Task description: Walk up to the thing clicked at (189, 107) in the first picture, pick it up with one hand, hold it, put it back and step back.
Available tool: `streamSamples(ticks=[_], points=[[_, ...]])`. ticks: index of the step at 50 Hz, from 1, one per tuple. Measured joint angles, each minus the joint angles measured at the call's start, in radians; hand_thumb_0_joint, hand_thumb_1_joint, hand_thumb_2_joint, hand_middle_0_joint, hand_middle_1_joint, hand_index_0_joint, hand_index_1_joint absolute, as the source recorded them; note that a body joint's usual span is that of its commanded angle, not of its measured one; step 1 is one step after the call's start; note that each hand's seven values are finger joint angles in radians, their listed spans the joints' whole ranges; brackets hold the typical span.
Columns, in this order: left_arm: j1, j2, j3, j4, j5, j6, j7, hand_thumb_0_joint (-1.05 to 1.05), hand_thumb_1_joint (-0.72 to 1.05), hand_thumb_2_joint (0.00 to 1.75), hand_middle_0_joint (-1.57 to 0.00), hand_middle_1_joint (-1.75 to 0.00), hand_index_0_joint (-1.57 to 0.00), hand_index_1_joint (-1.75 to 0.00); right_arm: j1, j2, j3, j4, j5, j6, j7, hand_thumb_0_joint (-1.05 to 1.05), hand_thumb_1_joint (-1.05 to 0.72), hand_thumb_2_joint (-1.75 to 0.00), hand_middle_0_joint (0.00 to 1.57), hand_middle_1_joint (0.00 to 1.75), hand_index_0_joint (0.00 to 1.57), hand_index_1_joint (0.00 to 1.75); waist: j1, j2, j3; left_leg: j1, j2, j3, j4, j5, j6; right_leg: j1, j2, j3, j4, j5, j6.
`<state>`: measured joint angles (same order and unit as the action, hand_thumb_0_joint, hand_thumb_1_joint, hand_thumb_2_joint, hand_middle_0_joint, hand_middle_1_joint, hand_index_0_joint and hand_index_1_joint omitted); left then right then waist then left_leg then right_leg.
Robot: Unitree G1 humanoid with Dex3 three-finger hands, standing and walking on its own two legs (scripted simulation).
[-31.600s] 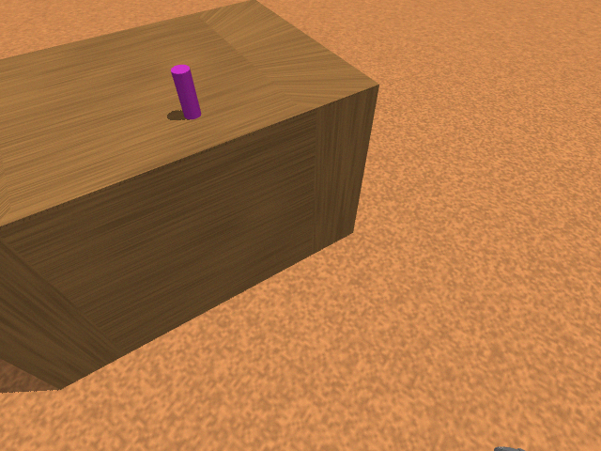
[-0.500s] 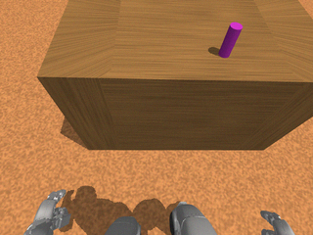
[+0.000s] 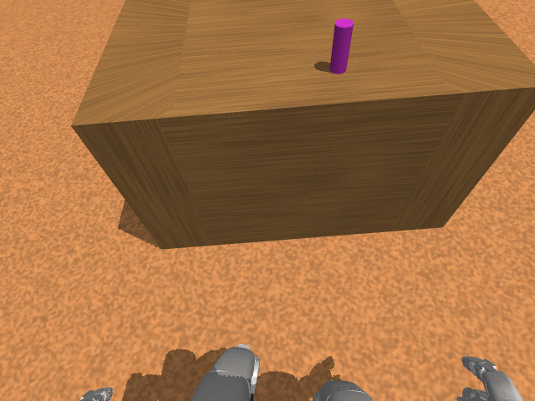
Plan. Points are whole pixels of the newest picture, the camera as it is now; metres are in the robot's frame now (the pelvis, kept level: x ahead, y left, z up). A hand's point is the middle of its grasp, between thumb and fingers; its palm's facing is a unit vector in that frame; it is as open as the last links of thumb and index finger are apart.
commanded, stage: step back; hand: right
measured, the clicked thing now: (341, 47) +0.90 -0.13 +0.00
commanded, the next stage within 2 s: stand in 1.80 s
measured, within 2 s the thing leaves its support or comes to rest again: neither
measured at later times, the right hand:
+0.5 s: hand out of the picture -0.03 -0.30 -0.13, palm faces -0.16 +0.88 -0.44, open 7.4 cm
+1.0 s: hand out of the picture -0.18 -0.31 -0.16, palm faces -0.20 +0.92 -0.34, open 7.4 cm
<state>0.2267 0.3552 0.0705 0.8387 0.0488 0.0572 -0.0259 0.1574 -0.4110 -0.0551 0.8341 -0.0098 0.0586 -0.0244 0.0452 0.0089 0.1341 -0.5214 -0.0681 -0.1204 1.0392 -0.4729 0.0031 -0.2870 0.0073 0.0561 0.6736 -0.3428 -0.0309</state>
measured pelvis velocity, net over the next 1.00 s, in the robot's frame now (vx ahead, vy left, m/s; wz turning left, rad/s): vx -0.28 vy -0.06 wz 0.14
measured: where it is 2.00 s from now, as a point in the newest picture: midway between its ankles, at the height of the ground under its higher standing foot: outside the picture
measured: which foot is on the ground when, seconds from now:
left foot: up 0.00-0.22, down 0.24-0.62, up 0.64-0.90, down 0.92-1.00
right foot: down 0.00-0.28, up 0.30-0.56, down 0.58-1.00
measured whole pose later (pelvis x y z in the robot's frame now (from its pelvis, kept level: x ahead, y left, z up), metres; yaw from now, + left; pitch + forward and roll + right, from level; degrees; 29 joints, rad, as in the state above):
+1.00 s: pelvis -0.28 -0.06 +0.00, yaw +8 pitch -3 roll +2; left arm 0.23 0.42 0.07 0.93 0.04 0.01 0.01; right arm 0.24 -0.36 -0.05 0.97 -0.05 0.02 0.03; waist 0.04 -0.03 0.07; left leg -0.23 -0.05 -0.02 0.61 -0.34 0.01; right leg -0.37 -0.06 0.02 0.80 -0.46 -0.01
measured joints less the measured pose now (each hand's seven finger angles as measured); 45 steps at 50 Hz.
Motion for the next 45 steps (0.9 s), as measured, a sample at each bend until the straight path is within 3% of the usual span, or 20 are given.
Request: streamSamples(ticks=[2, 5, 10, 12, 14, 16, 18, 22, 25, 27, 29, 30, 31, 32, 34, 36, 38, 41, 45], points=[[-0.006, -0.009, 0.001, -0.003, -0.001, 0.003, 0.006, 0.01, 0.9, 0.9, -0.21, -0.3, -0.21, -0.3, 0.026, -0.005, 0.005, 0.006, 0.006, -0.009, 0.0, 0.01, -0.91, -0.9, 0.2, 0.3, 0.2, 0.3, -0.01, 0.002, -0.015, 0.0, -0.039, -0.021, 0.088, 0.023, -0.002, -0.011, -0.013, -0.01, -0.043, 0.04, 0.002], [-0.033, -0.007, 0.005, -0.029, 0.003, -0.001, 0.016, 0.01, 0.9, 0.9, -0.21, -0.3, -0.21, -0.3, 0.059, -0.006, 0.013, 0.015, 0.006, -0.021, -0.005, 0.01, -0.91, -0.9, 0.2, 0.3, 0.2, 0.3, -0.02, 0.007, -0.015, 0.055, -0.041, -0.014, 0.075, 0.015, -0.013, -0.045, -0.016, -0.032, -0.063, 0.079, -0.004], [-0.103, 0.009, 0.005, -0.085, 0.0, -0.011, 0.034, 0.01, 0.9, 0.9, -0.21, -0.3, -0.21, -0.3, 0.082, 0.013, 0.02, 0.033, -0.006, -0.025, -0.004, 0.01, -0.91, -0.9, 0.2, 0.3, 0.2, 0.3, -0.038, 0.001, 0.025, 0.193, 0.009, 0.055, -0.185, -0.021, -0.016, -0.11, -0.024, -0.095, -0.031, 0.111, -0.011], [-0.13, 0.018, 0.0, -0.099, -0.008, -0.006, 0.035, 0.01, 0.9, 0.9, -0.21, -0.3, -0.21, -0.3, 0.085, 0.022, 0.021, 0.035, -0.009, -0.031, 0.001, 0.01, -0.91, -0.9, 0.2, 0.3, 0.2, 0.3, -0.045, -0.012, 0.04, 0.255, 0.025, 0.086, -0.34, 0.048, -0.003, -0.143, -0.034, -0.118, 0.007, 0.113, -0.009], [-0.152, 0.036, -0.002, -0.095, -0.016, 0.003, 0.034, 0.0, 0.9, 0.9, -0.21, -0.3, -0.21, -0.3, 0.07, 0.049, 0.021, 0.046, -0.016, -0.033, 0.006, 0.01, -0.91, -0.9, 0.2, 0.3, 0.2, 0.3, -0.038, -0.073, 0.067, 0.272, -0.006, 0.114, -0.385, 0.112, 0.014, -0.167, -0.067, -0.096, 0.046, 0.117, -0.001], [-0.144, 0.03, -0.002, -0.076, -0.021, 0.016, 0.034, 0.0, 0.9, 0.9, -0.21, -0.3, -0.21, -0.3, 0.068, 0.055, 0.027, 0.041, -0.025, -0.028, 0.017, 0.01, -0.91, -0.9, 0.2, 0.3, 0.2, 0.3, -0.034, -0.081, 0.06, 0.258, 0.005, 0.122, -0.372, 0.12, 0.022, -0.196, -0.03, -0.056, 0.132, -0.04, 0.009], [-0.132, 0.017, -0.006, -0.05, -0.021, 0.028, 0.03, 0.0, 0.9, 0.9, -0.2, -0.3, -0.21, -0.3, 0.069, 0.05, 0.029, 0.036, -0.033, -0.029, 0.02, 0.01, -0.91, -0.9, 0.2, 0.3, 0.2, 0.3, -0.057, -0.047, 0.045, 0.242, 0.038, 0.092, -0.374, 0.139, 0.025, -0.217, 0.033, -0.026, 0.306, -0.16, 0.018], [-0.091, 0.023, -0.001, -0.027, -0.032, 0.026, 0.02, 0.01, 0.9, 0.9, -0.21, -0.3, -0.21, -0.3, 0.054, 0.047, 0.032, 0.026, -0.038, -0.027, 0.013, 0.01, -0.9, -0.9, 0.21, 0.3, 0.2, 0.3, -0.041, -0.042, -0.002, 0.212, 0.08, 0.088, -0.434, 0.207, 0.014, -0.202, 0.099, 0.058, 0.516, -0.156, 0.023], [-0.066, 0.032, 0.001, -0.013, -0.031, 0.014, 0.022, 0.01, 0.9, 0.9, -0.21, -0.3, -0.21, -0.3, 0.016, 0.033, 0.025, 0.002, -0.034, -0.025, 0.013, 0.01, -0.9, -0.9, 0.21, 0.3, 0.2, 0.3, -0.023, -0.04, -0.005, 0.171, 0.1, 0.096, -0.442, 0.244, 0.006, -0.11, 0.074, 0.057, 0.412, -0.158, 0.041], [-0.051, 0.036, -0.002, -0.002, -0.03, -0.001, 0.025, 0.01, 0.9, 0.9, -0.21, -0.3, -0.21, -0.3, -0.019, 0.019, 0.02, -0.02, -0.032, -0.023, 0.015, 0.01, -0.9, -0.9, 0.21, 0.3, 0.2, 0.3, -0.01, -0.034, 0.005, 0.136, 0.113, 0.109, -0.424, 0.258, -0.002, -0.032, 0.035, 0.031, 0.239, -0.153, 0.048], [-0.035, 0.037, -0.005, 0.018, -0.027, -0.021, 0.029, 0.01, 0.9, 0.9, -0.21, -0.3, -0.21, -0.3, -0.056, 0.003, 0.017, -0.036, -0.026, -0.017, 0.019, 0.01, -0.9, -0.9, 0.2, 0.3, 0.2, 0.3, 0.001, -0.02, 0.013, 0.092, 0.131, 0.121, -0.376, 0.257, -0.017, 0.059, 0.008, 0.002, 0.003, -0.082, 0.047], [-0.04, 0.021, -0.005, 0.041, -0.023, -0.03, 0.034, 0.01, 0.9, 0.9, -0.21, -0.3, -0.21, -0.3, -0.079, -0.013, 0.012, -0.034, -0.022, -0.012, 0.02, 0.01, -0.9, -0.9, 0.2, 0.3, 0.2, 0.3, -0.005, 0.025, 0.032, 0.076, 0.158, 0.098, -0.343, 0.253, -0.016, 0.08, 0.035, -0.02, -0.037, -0.07, 0.038], [-0.041, 0.003, -0.01, 0.059, -0.016, -0.034, 0.034, 0.01, 0.9, 0.9, -0.2, -0.3, -0.21, -0.3, -0.09, -0.025, 0.006, -0.028, -0.018, -0.006, 0.019, 0.01, -0.91, -0.9, 0.2, 0.3, 0.2, 0.3, -0.017, 0.07, 0.044, 0.063, 0.167, 0.056, -0.318, 0.234, 0.004, 0.087, 0.062, -0.044, -0.044, -0.053, 0.03], [-0.03, -0.005, -0.015, 0.066, -0.01, -0.037, 0.03, 0.01, 0.9, 0.9, -0.2, -0.3, -0.21, -0.3, -0.087, -0.024, 0.002, -0.022, -0.016, 0.001, 0.016, 0.01, -0.91, -0.9, 0.2, 0.3, 0.2, 0.3, -0.02, 0.084, 0.036, 0.047, 0.143, 0.018, -0.283, 0.154, 0.013, 0.077, 0.066, -0.054, -0.035, -0.045, 0.023], [0.001, -0.002, -0.019, 0.074, -0.004, -0.04, 0.027, 0.01, 0.9, 0.9, -0.21, -0.3, -0.21, -0.3, -0.067, -0.004, 0.002, -0.003, -0.012, 0.015, 0.013, 0.01, -0.91, -0.9, 0.2, 0.3, 0.2, 0.3, 0.01, 0.05, 0.002, 0.017, 0.064, -0.008, -0.144, 0.018, 0.009, 0.039, 0.037, -0.025, -0.009, -0.035, 0.011], [0.021, 0.0, -0.017, 0.085, -0.003, -0.042, 0.032, 0.01, 0.9, 0.9, -0.21, -0.3, -0.21, -0.3, -0.046, 0.005, 0.008, 0.013, -0.005, 0.018, 0.021, 0.01, -0.91, -0.9, 0.2, 0.3, 0.2, 0.3, 0.02, 0.024, -0.02, 0.01, 0.007, -0.027, -0.009, 0.002, 0.006, 0.026, 0.009, -0.005, -0.024, -0.011, 0.009], [0.023, 0.001, -0.014, 0.093, -0.003, -0.045, 0.036, 0.01, 0.9, 0.9, -0.21, -0.3, -0.21, -0.3, -0.018, 0.002, 0.01, 0.023, -0.001, 0.012, 0.024, 0.01, -0.91, -0.9, 0.2, 0.3, 0.2, 0.3, 0.006, 0.023, -0.035, 0.018, -0.018, -0.039, 0.065, 0.019, -0.003, 0.014, -0.01, -0.018, -0.04, 0.01, 0.012], [0.015, 0.008, -0.01, 0.08, 0.001, -0.06, 0.038, 0.01, 0.9, 0.9, -0.21, -0.3, -0.21, -0.3, 0.021, -0.006, 0.009, 0.047, -0.007, 0.007, 0.028, 0.01, -0.91, -0.9, 0.2, 0.3, 0.2, 0.3, -0.003, 0.038, -0.045, 0.083, 0.004, -0.021, 0.008, 0.028, -0.018, -0.012, -0.021, -0.044, -0.034, 0.023, 0.017], [-0.012, 0.029, 0.001, 0.06, 0.005, -0.073, 0.033, 0.01, 0.9, 0.9, -0.21, -0.3, -0.21, -0.3, 0.062, -0.001, 0.003, 0.094, -0.022, -0.001, 0.041, 0.01, -0.91, -0.9, 0.2, 0.3, 0.2, 0.3, -0.011, 0.045, -0.049, 0.208, 0.055, 0.033, -0.254, -0.041, -0.016, -0.041, -0.042, -0.094, 0.004, 0.016, 0.02]])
